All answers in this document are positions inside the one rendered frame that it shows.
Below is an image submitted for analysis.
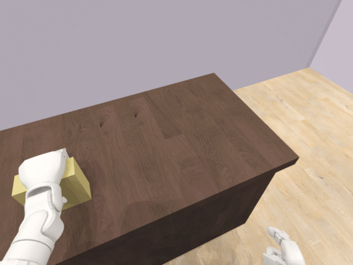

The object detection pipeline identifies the left robot forearm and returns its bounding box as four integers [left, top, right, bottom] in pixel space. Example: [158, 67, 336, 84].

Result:
[0, 182, 64, 265]

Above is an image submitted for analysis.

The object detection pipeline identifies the robot right hand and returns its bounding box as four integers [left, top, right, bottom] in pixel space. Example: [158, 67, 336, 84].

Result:
[263, 226, 306, 265]

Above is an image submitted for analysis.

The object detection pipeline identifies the robot left hand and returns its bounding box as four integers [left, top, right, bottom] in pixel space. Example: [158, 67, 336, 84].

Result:
[19, 148, 69, 206]

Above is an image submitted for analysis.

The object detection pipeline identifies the table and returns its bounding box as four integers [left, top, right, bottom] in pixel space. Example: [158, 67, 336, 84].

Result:
[0, 73, 299, 265]

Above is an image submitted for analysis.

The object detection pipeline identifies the sponge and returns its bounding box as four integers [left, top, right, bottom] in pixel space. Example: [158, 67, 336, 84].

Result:
[12, 157, 92, 210]

